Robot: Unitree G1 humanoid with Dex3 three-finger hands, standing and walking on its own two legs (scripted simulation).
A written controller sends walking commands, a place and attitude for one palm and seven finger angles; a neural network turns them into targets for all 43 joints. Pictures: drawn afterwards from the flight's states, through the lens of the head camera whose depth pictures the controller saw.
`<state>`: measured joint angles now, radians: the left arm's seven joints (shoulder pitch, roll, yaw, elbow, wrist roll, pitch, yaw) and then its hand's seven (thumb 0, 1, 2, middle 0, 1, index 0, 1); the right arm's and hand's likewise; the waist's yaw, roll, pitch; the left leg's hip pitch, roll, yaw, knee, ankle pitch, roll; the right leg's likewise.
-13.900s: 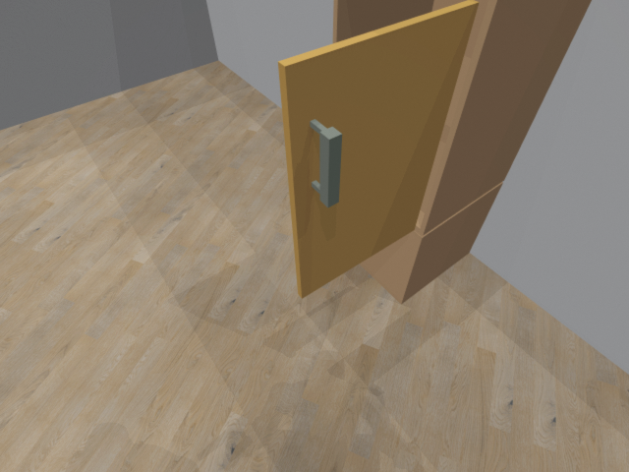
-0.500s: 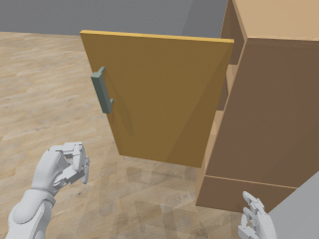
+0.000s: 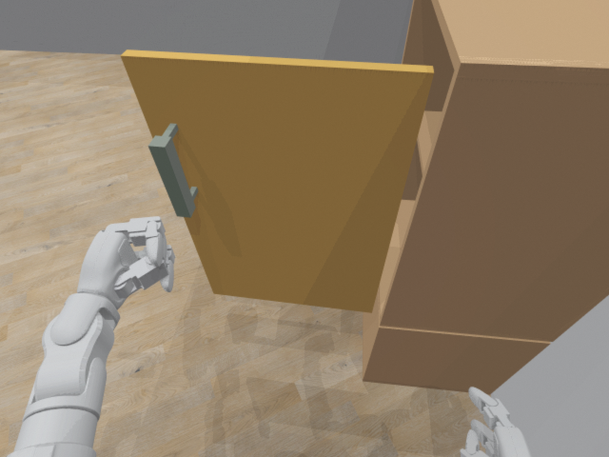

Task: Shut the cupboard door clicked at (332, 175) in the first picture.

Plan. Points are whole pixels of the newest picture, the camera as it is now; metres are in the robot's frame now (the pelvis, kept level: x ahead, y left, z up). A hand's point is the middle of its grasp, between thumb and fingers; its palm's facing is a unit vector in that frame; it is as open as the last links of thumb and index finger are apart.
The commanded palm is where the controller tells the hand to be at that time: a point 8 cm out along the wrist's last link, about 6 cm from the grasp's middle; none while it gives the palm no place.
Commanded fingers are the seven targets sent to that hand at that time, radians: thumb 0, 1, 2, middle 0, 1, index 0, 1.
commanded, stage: bring the fist close to the handle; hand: left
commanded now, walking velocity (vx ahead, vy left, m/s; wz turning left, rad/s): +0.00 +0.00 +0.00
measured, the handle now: (179, 171) +0.50 +0.22 +0.10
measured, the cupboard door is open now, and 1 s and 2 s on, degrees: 88 88 78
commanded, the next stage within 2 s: push the door shut along its arc in 0.76 s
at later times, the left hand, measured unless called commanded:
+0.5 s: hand (192, 212) +0.41 +0.17 +0.11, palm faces -0.08 -1.00 -0.04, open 3.1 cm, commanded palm +0.38 +0.23 +0.11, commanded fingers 0.00 0.90 0.90 -1.30 -1.50 -1.30 -1.50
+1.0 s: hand (185, 219) +0.40 +0.18 +0.11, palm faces -0.10 -0.99 -0.04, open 3.1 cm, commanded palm +0.39 +0.23 +0.11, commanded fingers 0.00 0.90 0.90 -1.30 -1.50 -1.30 -1.50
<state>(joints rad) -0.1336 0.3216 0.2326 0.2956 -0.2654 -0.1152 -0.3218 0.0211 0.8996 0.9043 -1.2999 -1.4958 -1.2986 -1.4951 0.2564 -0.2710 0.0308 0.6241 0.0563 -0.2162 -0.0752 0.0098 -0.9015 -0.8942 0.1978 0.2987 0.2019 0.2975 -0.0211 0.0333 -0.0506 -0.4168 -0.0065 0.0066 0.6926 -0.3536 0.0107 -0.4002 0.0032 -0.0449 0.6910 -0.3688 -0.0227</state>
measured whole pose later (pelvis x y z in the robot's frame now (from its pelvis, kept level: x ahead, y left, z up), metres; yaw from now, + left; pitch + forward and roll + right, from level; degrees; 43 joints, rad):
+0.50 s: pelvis +0.00 +0.00 +0.00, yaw -1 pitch +7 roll +0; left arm -0.48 0.35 0.25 0.68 -0.21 -0.19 -0.28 0.02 0.90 0.90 -1.30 -1.50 -1.30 -1.50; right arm 0.31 -0.27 0.02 0.64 0.05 -0.10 -0.04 0.01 -0.90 -0.89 0.20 0.30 0.20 0.30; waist -0.06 0.03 -0.06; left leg -0.47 0.00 0.03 0.69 -0.35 0.02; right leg -0.46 0.01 -0.02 0.69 -0.36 -0.02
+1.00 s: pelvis +0.00 +0.00 +0.00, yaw +0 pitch +7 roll +0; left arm -0.49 0.35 0.23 0.71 -0.22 -0.20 -0.32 0.02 0.90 0.90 -1.30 -1.50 -1.30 -1.50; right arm 0.27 -0.27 0.02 0.62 0.06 -0.07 -0.06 0.01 -0.90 -0.89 0.20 0.30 0.20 0.30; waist -0.05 0.03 -0.05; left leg -0.46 -0.01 0.01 0.69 -0.35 0.02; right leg -0.44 0.00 -0.04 0.68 -0.36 -0.02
